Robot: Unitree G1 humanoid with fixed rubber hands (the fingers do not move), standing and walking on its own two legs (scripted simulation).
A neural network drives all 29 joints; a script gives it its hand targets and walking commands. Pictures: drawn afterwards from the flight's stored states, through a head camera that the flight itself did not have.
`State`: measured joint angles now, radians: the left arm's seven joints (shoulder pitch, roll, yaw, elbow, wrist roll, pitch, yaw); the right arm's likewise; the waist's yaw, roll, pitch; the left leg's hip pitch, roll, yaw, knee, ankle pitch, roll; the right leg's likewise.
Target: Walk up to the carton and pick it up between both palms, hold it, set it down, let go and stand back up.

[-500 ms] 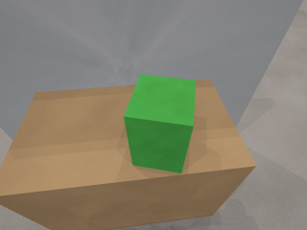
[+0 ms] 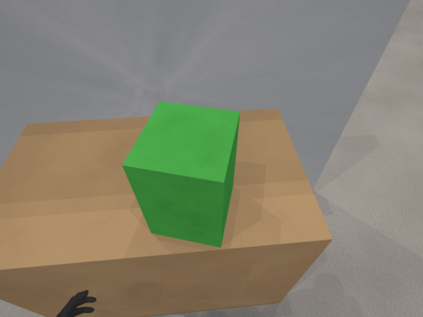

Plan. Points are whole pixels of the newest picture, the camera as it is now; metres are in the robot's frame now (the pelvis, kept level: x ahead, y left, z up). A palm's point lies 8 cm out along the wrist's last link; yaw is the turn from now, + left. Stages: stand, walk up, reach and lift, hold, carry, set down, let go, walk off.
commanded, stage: walk up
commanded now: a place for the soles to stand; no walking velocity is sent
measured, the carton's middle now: (191, 178) +0.40 +0.07 +0.02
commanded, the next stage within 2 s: none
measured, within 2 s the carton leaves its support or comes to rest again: neither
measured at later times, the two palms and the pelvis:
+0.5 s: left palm out of the picture +0.11 +0.32 -0.08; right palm (367, 283) +0.21 -0.29 -0.08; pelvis +0.05 -0.01 +0.00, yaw +7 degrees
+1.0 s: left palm out of the picture +0.10 +0.32 -0.09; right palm (373, 297) +0.19 -0.30 -0.09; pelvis +0.05 +0.00 +0.00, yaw +9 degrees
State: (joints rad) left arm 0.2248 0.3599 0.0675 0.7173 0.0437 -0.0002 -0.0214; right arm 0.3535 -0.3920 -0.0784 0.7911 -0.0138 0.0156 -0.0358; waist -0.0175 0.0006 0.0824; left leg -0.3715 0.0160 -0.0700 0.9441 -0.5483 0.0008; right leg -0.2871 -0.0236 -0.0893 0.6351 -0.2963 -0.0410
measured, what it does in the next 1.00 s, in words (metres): steps on the spot: left foot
